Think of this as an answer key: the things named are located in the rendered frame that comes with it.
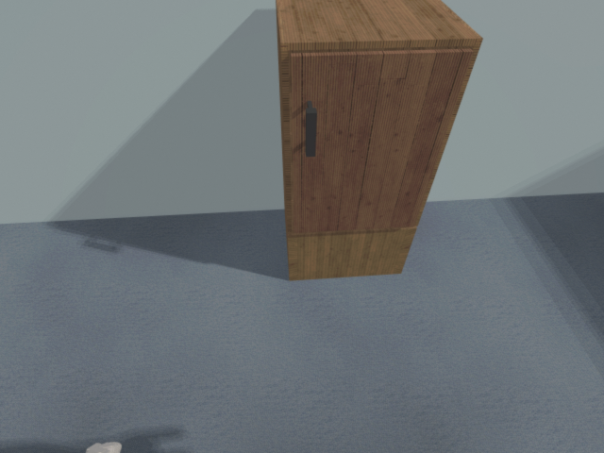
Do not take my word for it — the handle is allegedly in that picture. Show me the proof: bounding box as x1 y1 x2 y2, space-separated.
306 101 317 157

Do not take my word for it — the cupboard door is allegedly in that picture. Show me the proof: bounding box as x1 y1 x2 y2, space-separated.
291 49 474 233

